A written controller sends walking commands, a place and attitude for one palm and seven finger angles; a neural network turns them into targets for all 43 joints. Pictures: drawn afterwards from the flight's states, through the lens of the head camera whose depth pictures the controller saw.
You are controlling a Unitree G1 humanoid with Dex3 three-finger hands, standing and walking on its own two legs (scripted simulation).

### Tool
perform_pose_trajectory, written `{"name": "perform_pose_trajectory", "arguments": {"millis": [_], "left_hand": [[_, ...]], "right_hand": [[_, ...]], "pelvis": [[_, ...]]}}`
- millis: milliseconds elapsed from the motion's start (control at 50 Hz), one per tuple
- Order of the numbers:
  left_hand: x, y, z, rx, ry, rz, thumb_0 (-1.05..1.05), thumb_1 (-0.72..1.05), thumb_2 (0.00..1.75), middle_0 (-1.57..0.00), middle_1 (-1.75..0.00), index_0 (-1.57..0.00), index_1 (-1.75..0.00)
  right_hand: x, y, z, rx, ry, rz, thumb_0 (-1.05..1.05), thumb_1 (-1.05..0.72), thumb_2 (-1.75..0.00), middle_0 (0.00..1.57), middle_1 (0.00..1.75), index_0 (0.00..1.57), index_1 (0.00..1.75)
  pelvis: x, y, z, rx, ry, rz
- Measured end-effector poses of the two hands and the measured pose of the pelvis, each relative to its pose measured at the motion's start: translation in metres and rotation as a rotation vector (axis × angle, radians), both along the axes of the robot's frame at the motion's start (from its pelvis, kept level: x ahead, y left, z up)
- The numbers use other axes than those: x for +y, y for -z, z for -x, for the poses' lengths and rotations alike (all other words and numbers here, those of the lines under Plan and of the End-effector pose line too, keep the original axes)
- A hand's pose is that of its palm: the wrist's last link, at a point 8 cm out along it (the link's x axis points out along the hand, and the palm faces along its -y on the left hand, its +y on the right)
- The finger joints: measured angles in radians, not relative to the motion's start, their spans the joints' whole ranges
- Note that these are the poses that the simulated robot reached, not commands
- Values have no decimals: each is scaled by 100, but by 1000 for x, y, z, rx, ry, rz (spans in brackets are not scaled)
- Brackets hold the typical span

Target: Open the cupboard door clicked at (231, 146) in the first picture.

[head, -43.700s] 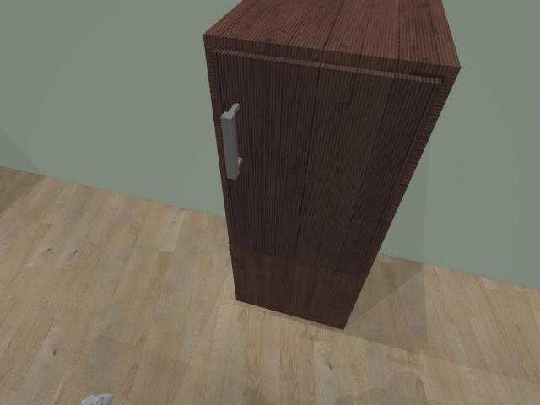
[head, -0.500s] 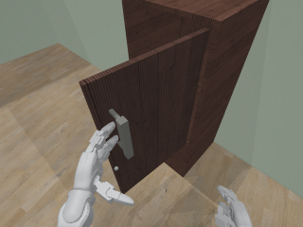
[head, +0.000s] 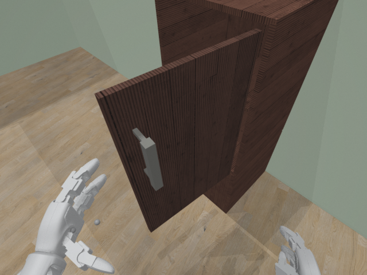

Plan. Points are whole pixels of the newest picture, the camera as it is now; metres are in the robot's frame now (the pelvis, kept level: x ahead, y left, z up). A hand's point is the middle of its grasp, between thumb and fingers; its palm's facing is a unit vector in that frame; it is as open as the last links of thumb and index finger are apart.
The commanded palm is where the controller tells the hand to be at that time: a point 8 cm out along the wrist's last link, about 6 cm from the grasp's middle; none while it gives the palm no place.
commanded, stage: draw the hand back to the body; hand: left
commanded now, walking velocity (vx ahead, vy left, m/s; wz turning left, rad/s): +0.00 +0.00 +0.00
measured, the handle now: (147, 160) +0.33 +0.11 +0.10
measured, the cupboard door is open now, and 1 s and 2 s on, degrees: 83 83 83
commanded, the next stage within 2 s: step back with the hand held close in 1.66 s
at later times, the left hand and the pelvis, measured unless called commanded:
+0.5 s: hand (75, 219) +0.18 +0.20 +0.12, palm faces -0.03 -1.00 -0.06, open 16.3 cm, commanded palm +0.15 +0.26 +0.13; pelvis -0.01 +0.03 +0.01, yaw +0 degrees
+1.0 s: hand (34, 196) +0.20 +0.25 +0.16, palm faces +0.34 -0.87 -0.36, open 12.5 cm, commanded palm +0.16 +0.30 +0.18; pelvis +0.01 +0.03 +0.03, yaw -1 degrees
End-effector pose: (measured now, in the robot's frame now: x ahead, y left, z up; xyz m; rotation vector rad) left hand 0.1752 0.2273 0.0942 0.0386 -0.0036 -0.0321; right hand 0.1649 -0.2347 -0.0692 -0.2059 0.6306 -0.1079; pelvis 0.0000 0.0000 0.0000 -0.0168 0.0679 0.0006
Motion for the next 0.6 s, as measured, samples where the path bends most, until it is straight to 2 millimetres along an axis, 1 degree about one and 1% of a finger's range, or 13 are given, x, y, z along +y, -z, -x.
{"name": "perform_pose_trajectory", "arguments": {"millis": [120,180,300,380,500,600], "left_hand": [[-3,3,-1,-4,30,33,-1,-50,30,-15,-30,-15,-30],[-3,0,-2,-19,32,28,-2,-50,30,-15,-30,-15,-30],[12,-17,2,-51,0,-11,-2,-50,30,-16,-30,-15,-30],[20,-23,5,-40,-12,-12,-2,-50,30,-15,-30,-15,-30],[24,-31,10,-27,3,-22,-2,-50,30,-15,-30,-15,-30],[34,-42,13,-44,-18,-35,-1,-47,31,-16,-30,-16,-30]], "right_hand": [[14,-4,0,-38,-6,-2,2,-91,-89,20,30,20,30],[24,-7,1,-53,-11,-11,2,-91,-89,20,30,20,30],[44,-12,0,-75,-23,-41,2,-91,-89,20,30,20,30],[53,-15,-2,-85,-39,-48,2,-91,-89,20,30,20,30],[61,-21,-6,-105,-59,-42,2,-90,-89,20,30,20,30],[61,-26,-8,-114,-66,-33,2,-90,-89,20,30,20,30]], "pelvis": [[11,1,5,1,1,6],[15,2,6,-1,6,7],[24,0,6,-18,9,12],[29,-2,6,-32,6,17],[34,-5,6,-49,4,18],[34,-9,6,-64,2,18]]}}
